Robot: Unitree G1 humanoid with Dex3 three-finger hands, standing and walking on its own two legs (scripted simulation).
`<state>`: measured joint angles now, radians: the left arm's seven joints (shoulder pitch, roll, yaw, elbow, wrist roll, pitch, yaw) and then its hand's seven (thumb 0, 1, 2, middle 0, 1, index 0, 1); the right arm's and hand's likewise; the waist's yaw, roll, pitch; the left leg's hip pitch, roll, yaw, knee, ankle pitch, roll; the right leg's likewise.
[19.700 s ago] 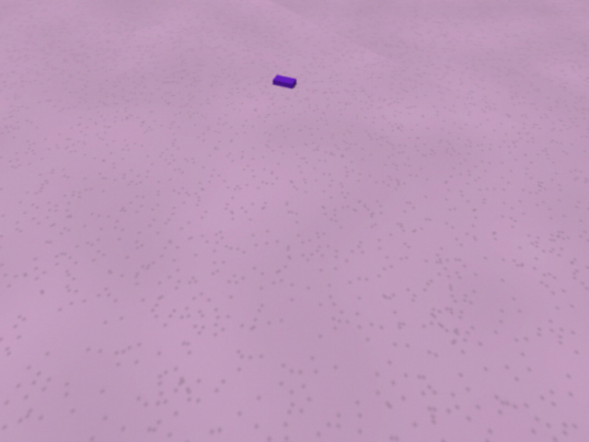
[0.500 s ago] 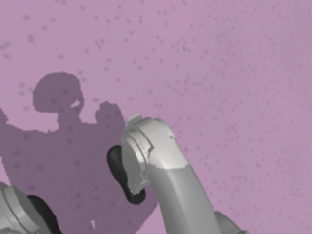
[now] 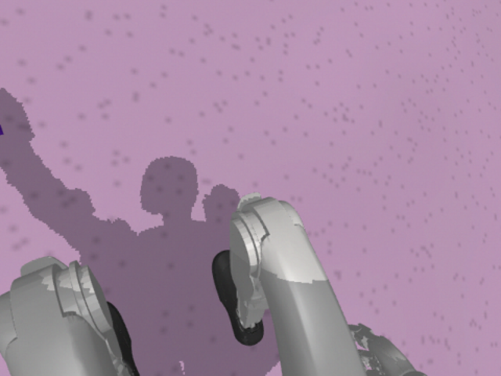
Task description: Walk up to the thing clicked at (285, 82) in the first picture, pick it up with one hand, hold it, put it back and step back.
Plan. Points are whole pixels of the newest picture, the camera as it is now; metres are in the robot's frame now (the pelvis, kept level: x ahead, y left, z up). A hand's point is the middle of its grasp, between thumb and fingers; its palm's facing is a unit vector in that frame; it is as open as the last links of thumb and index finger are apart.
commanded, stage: settle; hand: left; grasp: from above
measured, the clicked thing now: out of the picture +0.53 +0.32 -0.21
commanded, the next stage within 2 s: lift in 0.04 s
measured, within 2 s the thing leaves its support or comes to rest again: neither
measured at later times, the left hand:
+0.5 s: hand out of the picture +0.49 +0.31 -0.09, palm faces -0.45 -0.11 -0.89, open 9.6 cm
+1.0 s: hand out of the picture +0.40 +0.31 +0.08, palm faces -0.41 -0.12 -0.90, open 9.5 cm
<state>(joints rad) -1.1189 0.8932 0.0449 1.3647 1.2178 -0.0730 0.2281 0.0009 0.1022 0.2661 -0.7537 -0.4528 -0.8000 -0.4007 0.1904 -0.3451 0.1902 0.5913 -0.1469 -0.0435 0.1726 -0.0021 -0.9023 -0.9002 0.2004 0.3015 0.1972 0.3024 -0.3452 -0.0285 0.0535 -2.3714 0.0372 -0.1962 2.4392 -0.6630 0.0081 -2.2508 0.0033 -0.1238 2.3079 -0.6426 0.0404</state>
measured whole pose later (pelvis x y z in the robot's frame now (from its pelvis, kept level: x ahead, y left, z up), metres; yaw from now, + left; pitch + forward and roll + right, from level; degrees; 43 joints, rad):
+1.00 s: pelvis -0.01 +0.00 +0.16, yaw +8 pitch +31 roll -5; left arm -0.67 0.58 -0.06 0.84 1.01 -0.01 0.03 0.00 0.16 0.22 -0.72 -0.44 -0.77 -0.39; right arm 0.16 -0.26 0.00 0.63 0.00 0.08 0.02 0.00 -0.90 -0.90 0.20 0.30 0.20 0.30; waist -0.13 0.06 -0.17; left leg -1.86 0.04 -0.06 1.91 -0.60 0.02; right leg -1.80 -0.03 -0.04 1.86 -0.60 0.04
